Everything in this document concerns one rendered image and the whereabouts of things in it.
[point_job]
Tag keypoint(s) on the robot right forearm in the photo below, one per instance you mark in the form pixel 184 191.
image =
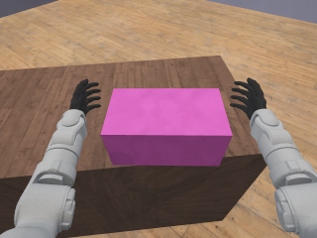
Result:
pixel 285 163

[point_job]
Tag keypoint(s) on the pedestal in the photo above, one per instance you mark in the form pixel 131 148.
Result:
pixel 119 198

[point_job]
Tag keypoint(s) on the carton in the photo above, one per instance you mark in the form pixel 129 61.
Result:
pixel 166 127

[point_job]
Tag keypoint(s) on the robot left upper arm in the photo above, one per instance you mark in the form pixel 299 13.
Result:
pixel 45 211

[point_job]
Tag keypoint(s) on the robot right hand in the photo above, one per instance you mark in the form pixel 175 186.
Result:
pixel 254 94

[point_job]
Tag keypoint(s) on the robot left forearm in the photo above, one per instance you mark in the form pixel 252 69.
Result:
pixel 62 154

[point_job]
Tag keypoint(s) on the robot left hand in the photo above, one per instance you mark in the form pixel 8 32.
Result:
pixel 79 100

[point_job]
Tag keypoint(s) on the robot right upper arm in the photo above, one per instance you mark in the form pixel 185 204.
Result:
pixel 296 209

